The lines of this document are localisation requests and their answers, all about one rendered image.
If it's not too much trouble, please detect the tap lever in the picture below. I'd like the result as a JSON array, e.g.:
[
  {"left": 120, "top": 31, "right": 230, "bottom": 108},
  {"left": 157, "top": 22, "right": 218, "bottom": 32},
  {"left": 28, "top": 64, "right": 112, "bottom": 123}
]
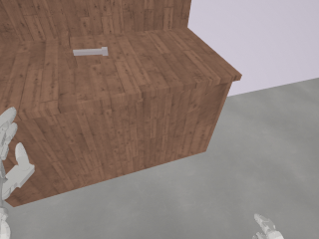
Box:
[{"left": 73, "top": 47, "right": 109, "bottom": 56}]

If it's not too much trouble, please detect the left robot forearm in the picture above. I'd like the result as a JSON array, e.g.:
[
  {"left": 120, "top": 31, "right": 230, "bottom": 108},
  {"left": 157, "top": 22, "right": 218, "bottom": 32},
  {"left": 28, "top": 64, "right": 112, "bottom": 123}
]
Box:
[{"left": 0, "top": 206, "right": 12, "bottom": 239}]

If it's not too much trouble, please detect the robot right hand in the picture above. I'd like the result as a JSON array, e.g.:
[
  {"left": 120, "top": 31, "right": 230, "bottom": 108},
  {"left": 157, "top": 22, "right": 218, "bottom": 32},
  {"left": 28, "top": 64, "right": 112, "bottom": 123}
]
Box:
[{"left": 252, "top": 213, "right": 284, "bottom": 239}]

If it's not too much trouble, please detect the counter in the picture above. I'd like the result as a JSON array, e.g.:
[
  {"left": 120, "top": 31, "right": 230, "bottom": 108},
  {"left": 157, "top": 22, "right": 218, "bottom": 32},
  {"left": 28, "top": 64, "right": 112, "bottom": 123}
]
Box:
[{"left": 0, "top": 0, "right": 242, "bottom": 207}]

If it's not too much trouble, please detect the robot left hand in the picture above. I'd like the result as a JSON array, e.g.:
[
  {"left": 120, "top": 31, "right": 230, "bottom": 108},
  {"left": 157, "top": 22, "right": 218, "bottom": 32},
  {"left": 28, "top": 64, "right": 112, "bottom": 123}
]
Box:
[{"left": 0, "top": 107, "right": 35, "bottom": 206}]

